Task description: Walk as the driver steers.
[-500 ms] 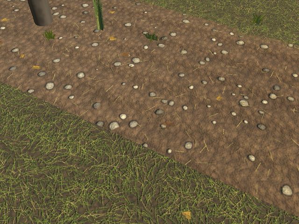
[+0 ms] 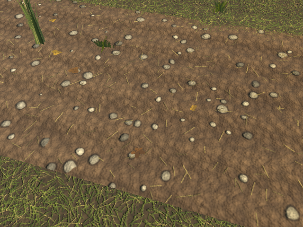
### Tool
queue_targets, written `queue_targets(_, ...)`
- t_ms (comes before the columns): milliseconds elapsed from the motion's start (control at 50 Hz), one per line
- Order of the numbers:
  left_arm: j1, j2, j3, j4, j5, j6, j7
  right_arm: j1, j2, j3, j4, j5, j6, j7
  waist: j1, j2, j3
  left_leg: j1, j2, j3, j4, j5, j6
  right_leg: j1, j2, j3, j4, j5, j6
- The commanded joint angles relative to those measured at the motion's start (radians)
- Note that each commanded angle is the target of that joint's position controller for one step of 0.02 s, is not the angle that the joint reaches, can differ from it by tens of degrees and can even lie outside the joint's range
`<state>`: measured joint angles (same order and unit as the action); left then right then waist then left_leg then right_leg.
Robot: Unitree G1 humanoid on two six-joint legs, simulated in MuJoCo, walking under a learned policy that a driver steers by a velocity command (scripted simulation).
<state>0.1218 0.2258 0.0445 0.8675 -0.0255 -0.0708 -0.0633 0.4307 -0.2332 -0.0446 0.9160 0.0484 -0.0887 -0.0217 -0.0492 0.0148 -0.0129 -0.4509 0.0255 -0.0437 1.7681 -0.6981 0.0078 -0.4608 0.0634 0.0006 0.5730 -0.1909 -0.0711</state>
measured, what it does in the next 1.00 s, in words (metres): walks ahead, turning right: left foot, then right foot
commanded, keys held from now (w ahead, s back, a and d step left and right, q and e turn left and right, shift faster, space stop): w+e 0.56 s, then e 0.42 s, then no key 0.02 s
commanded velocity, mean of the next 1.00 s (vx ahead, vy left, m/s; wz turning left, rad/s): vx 0.38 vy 0.00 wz -0.52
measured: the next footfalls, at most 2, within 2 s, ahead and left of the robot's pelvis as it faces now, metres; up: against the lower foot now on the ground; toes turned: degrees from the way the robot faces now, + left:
left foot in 0.32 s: +0.32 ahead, +0.13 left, +0.00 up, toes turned -14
right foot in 0.82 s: +0.45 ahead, -0.20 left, +0.00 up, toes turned -34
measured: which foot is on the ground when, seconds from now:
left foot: up 0.00-0.30, down 0.32-0.82, up 0.84-1.00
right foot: down 0.00-0.32, up 0.34-0.80, down 0.82-1.00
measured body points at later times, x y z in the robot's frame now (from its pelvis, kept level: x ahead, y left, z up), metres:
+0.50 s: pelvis +0.24 +0.04 +0.02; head +0.25 +0.06 +0.47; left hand +0.41 +0.29 -0.11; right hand +0.27 -0.24 -0.08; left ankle +0.28 +0.14 -0.72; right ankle +0.20 -0.10 -0.63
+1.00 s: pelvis +0.38 -0.06 +0.01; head +0.43 -0.10 +0.46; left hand +0.68 +0.07 -0.08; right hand +0.35 -0.38 -0.11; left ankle +0.46 +0.09 -0.64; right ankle +0.42 -0.17 -0.72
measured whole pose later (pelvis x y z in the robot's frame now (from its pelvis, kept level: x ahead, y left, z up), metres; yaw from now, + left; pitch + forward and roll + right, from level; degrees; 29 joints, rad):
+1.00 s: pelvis +0.38 -0.06 +0.01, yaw -35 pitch +4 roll +1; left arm 0.13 0.27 0.09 0.65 0.00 0.01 -0.01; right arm 0.10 -0.29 -0.08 0.77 -0.01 -0.03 -0.04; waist 0.00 0.01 0.06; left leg -0.60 0.05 -0.06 1.16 -0.43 -0.05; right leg -0.45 0.10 0.06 0.46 -0.08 -0.08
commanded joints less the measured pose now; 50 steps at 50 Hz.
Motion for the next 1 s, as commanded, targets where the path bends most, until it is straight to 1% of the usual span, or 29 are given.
queue_targets(20,0.221,0.181,0.049,-0.008,0.037,0.004,0.052,-0.150,-0.089,-0.007,-0.182,0.025,-0.060,-0.022,0.122,-0.009,-0.194,-0.754,0.058,-0.073,0.033,0.296,0.000,0.708,-0.494,0.844,-0.285,-0.188,-0.320)
queue_targets(40,0.124,0.160,0.033,-0.028,0.044,-0.019,0.053,-0.152,-0.124,-0.018,-0.184,-0.006,-0.045,-0.034,0.048,0.040,-0.124,-0.632,0.087,-0.104,-0.151,0.387,0.012,0.485,-0.468,0.805,-0.288,-0.105,-0.297)
queue_targets(60,0.027,0.135,0.024,-0.049,0.037,-0.030,0.053,-0.147,-0.119,-0.028,-0.169,-0.042,-0.027,-0.039,-0.012,0.039,-0.037,-0.497,0.109,-0.120,-0.319,0.430,-0.012,0.248,-0.391,0.675,-0.304,0.001,-0.270)
queue_targets(80,0.002,0.141,0.026,-0.054,0.030,-0.026,0.057,-0.144,-0.105,-0.032,-0.170,-0.062,-0.011,-0.043,-0.036,0.006,0.030,-0.367,0.122,-0.093,-0.504,0.444,-0.031,0.064,-0.299,0.514,-0.328,0.031,-0.234)
queue_targets(100,0.001,0.154,0.031,-0.064,0.031,-0.025,0.064,-0.163,-0.087,-0.031,-0.179,-0.081,-0.008,-0.046,-0.027,-0.033,0.024,-0.227,0.093,-0.046,-0.651,0.508,-0.048,-0.049,-0.212,0.391,-0.342,0.116,-0.216)
queue_targets(120,0.011,0.171,0.039,-0.067,0.028,-0.022,0.073,-0.202,-0.060,-0.023,-0.189,-0.084,-0.012,-0.044,-0.014,-0.057,0.018,-0.093,0.068,-0.011,-0.804,0.590,-0.062,-0.132,-0.160,0.293,-0.345,0.203,-0.198)
queue_targets(160,0.111,0.181,0.050,-0.040,0.012,-0.014,0.085,-0.278,-0.027,-0.014,-0.204,-0.054,-0.013,-0.031,0.031,-0.093,-0.026,0.053,0.012,0.006,-0.999,0.737,-0.087,-0.122,-0.144,0.253,-0.348,0.202,-0.192)
queue_targets(200,0.162,0.164,0.056,-0.033,-0.007,-0.002,0.089,-0.335,-0.041,-0.017,-0.218,-0.030,-0.004,-0.023,0.058,-0.100,-0.025,0.024,0.001,-0.019,-1.104,0.735,-0.090,-0.009,-0.181,0.310,-0.331,0.097,-0.190)
queue_targets(240,0.203,0.143,0.061,-0.032,-0.016,0.008,0.091,-0.390,-0.074,-0.028,-0.233,-0.030,-0.006,-0.014,0.079,-0.080,-0.018,0.014,-0.008,-0.038,-1.208,0.699,-0.071,0.087,-0.193,0.380,-0.281,-0.028,-0.165)
queue_targets(300,0.223,0.119,0.060,-0.046,-0.007,0.024,0.096,-0.332,-0.103,-0.050,-0.222,-0.029,-0.025,-0.001,0.034,-0.095,-0.056,0.185,-0.012,-0.023,-1.316,0.569,-0.012,0.119,-0.148,0.414,-0.154,-0.129,-0.109)
queue_targets(320,0.206,0.066,0.045,-0.061,-0.001,0.021,0.093,-0.214,-0.135,-0.064,-0.196,-0.039,-0.031,-0.004,-0.020,-0.055,-0.119,0.383,0.084,-0.092,-1.314,0.538,0.034,0.012,-0.097,0.358,0.011,-0.172,-0.069)
queue_targets(340,0.273,-0.003,0.028,-0.079,-0.005,0.007,0.085,-0.093,-0.218,-0.086,-0.176,-0.061,-0.027,-0.010,-0.023,0.166,-0.228,0.682,0.304,-0.376,-1.363,0.472,0.141,-0.227,0.036,0.194,0.340,-0.337,-0.004)
queue_targets(360,0.267,0.066,0.032,-0.114,-0.013,-0.007,0.084,-0.026,-0.231,-0.095,-0.147,-0.052,-0.023,0.002,-0.031,0.301,-0.248,0.725,0.427,-0.680,-1.451,0.221,0.221,-0.425,0.001,0.156,0.536,-0.386,0.004)
queue_targets(380,0.214,0.140,0.053,-0.109,-0.008,-0.005,0.085,-0.066,-0.167,-0.080,-0.169,-0.050,-0.024,0.002,-0.044,0.180,-0.159,0.656,0.386,-0.630,-1.477,0.132,0.207,-0.479,-0.050,0.172,0.639,-0.299,0.010)
queue_targets(400,0.160,0.148,0.059,-0.118,-0.001,0.004,0.086,-0.121,-0.139,-0.071,-0.174,-0.052,-0.019,0.003,-0.032,0.128,-0.083,0.562,0.338,-0.497,-1.488,0.216,0.174,-0.484,-0.079,0.151,0.660,-0.208,0.016)
queue_targets(440,0.143,0.126,0.064,-0.122,0.006,0.021,0.083,-0.221,-0.092,-0.057,-0.175,-0.059,-0.011,0.006,0.023,0.108,-0.024,0.409,0.262,-0.310,-1.539,0.398,0.145,-0.408,-0.128,0.138,0.600,-0.100,0.031)
queue_targets(480,0.132,0.097,0.063,-0.133,0.007,0.036,0.077,-0.230,-0.087,-0.056,-0.157,-0.058,-0.016,0.007,0.038,0.109,-0.008,0.331,0.231,-0.191,-1.589,0.505,0.137,-0.346,-0.147,0.113,0.579,-0.040,0.045)
queue_targets(580,0.049,0.074,0.061,-0.177,0.007,0.041,0.072,-0.186,-0.120,-0.069,-0.100,-0.058,-0.021,-0.005,0.034,0.060,0.008,0.354,0.234,0.000,-1.600,0.767,0.147,-0.356,-0.144,0.113,0.403,0.133,0.063)
queue_targets(660,-0.068,0.040,0.046,-0.229,0.019,0.038,0.045,-0.198,-0.156,-0.074,-0.089,-0.047,0.003,-0.025,0.013,0.079,0.022,0.302,0.200,0.170,-1.534,0.974,0.116,-0.191,-0.119,0.003,0.162,0.274,0.064)
queue_targets(740,-0.103,0.081,0.060,-0.276,0.015,0.049,0.015,-0.192,-0.211,-0.093,-0.085,-0.020,0.025,-0.030,0.018,0.100,-0.005,0.396,0.247,0.182,-1.424,1.071,0.094,-0.111,-0.093,-0.032,0.055,0.135,0.025)
queue_targets(780,-0.003,0.124,0.082,-0.258,0.018,0.048,0.010,-0.210,-0.232,-0.103,-0.093,-0.005,0.033,-0.033,0.074,0.099,-0.053,0.430,0.237,0.196,-1.254,1.221,0.071,0.023,-0.039,-0.073,-0.041,0.083,-0.018)
queue_targets(800,0.112,0.173,0.107,-0.224,0.019,0.046,0.018,-0.198,-0.214,-0.098,-0.093,-0.007,0.034,-0.029,0.126,0.050,-0.113,0.382,0.187,0.224,-1.066,1.172,0.036,0.204,0.001,-0.075,-0.130,0.186,-0.054)
queue_targets(820,0.199,0.269,0.132,-0.217,0.022,0.049,0.041,-0.150,-0.169,-0.081,-0.111,-0.051,0.030,-0.021,0.142,-0.119,-0.207,0.114,0.127,0.235,-0.749,0.752,-0.032,0.510,-0.167,0.148,-0.086,0.638,-0.128)
queue_targets(840,0.156,0.356,0.130,-0.247,0.035,0.043,0.046,-0.044,-0.085,-0.043,-0.152,-0.088,0.012,0.001,0.041,-0.296,-0.356,-0.238,-0.044,0.114,-0.399,-0.065,-0.086,0.801,-0.443,0.600,-0.053,0.940,-0.374)
queue_targets(860,0.213,0.289,0.112,-0.265,0.040,0.051,0.044,-0.106,-0.165,-0.054,-0.147,-0.050,-0.002,0.018,0.129,-0.164,-0.473,-0.262,-0.024,-0.061,-0.318,-0.010,-0.067,0.777,-0.434,0.603,-0.127,0.739,-0.381)
queue_targets(880,0.135,0.240,0.096,-0.273,0.032,0.050,0.043,-0.204,-0.178,-0.055,-0.176,-0.028,0.003,0.017,0.122,-0.121,-0.359,-0.308,0.004,-0.056,-0.345,0.106,-0.049,0.675,-0.378,0.481,-0.152,0.627,-0.319)
queue_targets(900,0.071,0.198,0.085,-0.276,0.012,0.055,0.048,-0.226,-0.168,-0.054,-0.166,-0.040,0.018,0.002,0.091,-0.040,-0.258,-0.305,0.037,-0.045,-0.424,0.189,-0.054,0.539,-0.319,0.398,-0.174,0.522,-0.258)
queue_targets(920,0.024,0.173,0.076,-0.282,0.006,0.062,0.054,-0.234,-0.174,-0.059,-0.160,-0.057,0.037,-0.015,0.064,-0.031,-0.188,-0.263,0.054,-0.043,-0.498,0.238,-0.061,0.400,-0.283,0.359,-0.201,0.458,-0.227)
queue_targets(1000,-0.021,0.196,0.083,-0.299,0.031,0.069,0.068,-0.212,-0.141,-0.057,-0.173,-0.061,0.070,-0.027,0.008,-0.095,-0.158,-0.122,0.019,-0.024,-0.658,0.318,-0.068,0.179,-0.220,0.310,-0.238,0.421,-0.206)
Over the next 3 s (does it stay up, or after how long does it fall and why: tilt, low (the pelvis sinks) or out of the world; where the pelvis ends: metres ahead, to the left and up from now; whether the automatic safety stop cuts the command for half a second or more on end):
stays up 0.89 -0.38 0.01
